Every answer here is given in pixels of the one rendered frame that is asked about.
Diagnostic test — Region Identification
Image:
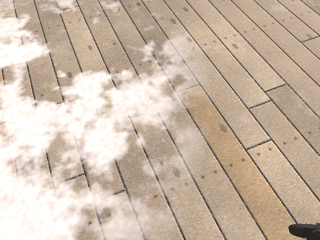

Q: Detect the right robot hand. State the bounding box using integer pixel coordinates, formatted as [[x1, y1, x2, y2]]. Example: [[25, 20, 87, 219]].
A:
[[288, 223, 320, 240]]

